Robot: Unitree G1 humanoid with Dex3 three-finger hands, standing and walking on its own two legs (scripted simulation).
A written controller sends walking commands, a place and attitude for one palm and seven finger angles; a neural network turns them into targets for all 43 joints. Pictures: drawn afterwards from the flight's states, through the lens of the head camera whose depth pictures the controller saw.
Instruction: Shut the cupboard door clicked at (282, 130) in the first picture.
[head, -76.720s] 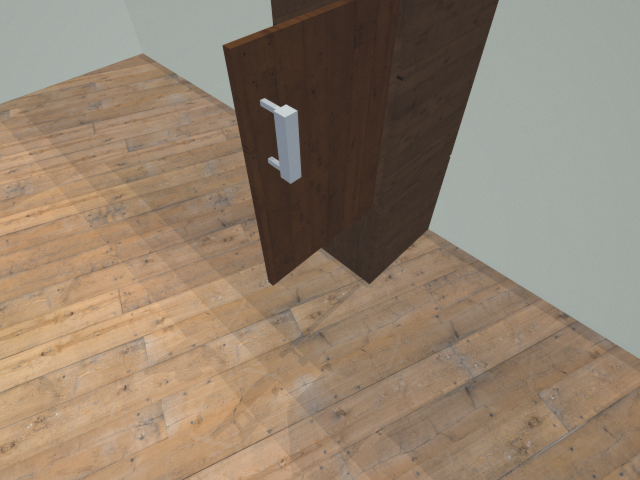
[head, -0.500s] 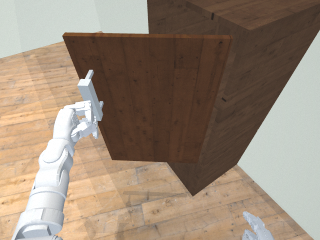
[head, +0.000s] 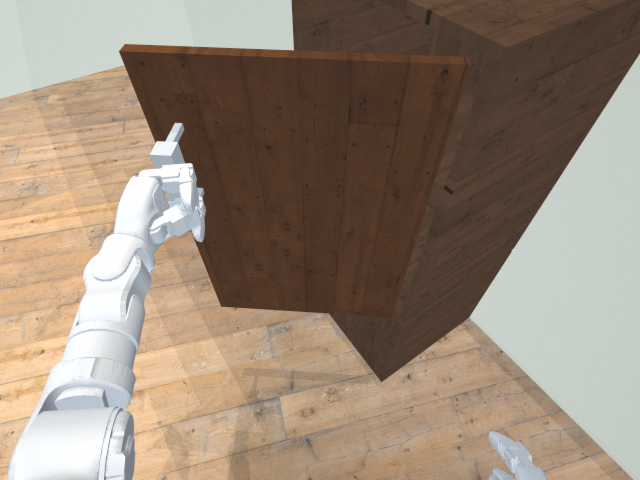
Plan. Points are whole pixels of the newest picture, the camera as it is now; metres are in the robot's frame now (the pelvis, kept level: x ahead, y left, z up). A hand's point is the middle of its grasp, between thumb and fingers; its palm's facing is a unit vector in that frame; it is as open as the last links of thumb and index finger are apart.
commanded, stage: push the door shut along its arc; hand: left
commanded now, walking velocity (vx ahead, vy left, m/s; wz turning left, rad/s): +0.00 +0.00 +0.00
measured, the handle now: (184, 176) +0.49 +0.21 +0.11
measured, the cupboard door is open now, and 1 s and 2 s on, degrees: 52 37 25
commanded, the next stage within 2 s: pull the fist back off the door in 1.52 s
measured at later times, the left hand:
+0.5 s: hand (217, 180) +0.47 +0.15 +0.11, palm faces -0.22 -0.97 -0.02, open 3.1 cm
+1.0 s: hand (262, 150) +0.53 +0.10 +0.12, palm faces -0.34 -0.94 +0.00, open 3.1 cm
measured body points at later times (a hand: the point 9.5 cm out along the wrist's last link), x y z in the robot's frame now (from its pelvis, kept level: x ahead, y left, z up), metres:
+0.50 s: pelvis +0.00 +0.01 -0.01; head +0.07 +0.02 +0.43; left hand +0.48 +0.21 +0.12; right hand +0.04 -0.26 -0.12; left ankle +0.01 +0.10 -0.72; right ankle +0.02 -0.10 -0.72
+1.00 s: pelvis +0.01 +0.01 -0.02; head +0.12 +0.01 +0.42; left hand +0.55 +0.15 +0.12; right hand +0.00 -0.26 -0.13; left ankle +0.01 +0.10 -0.72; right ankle +0.02 -0.10 -0.72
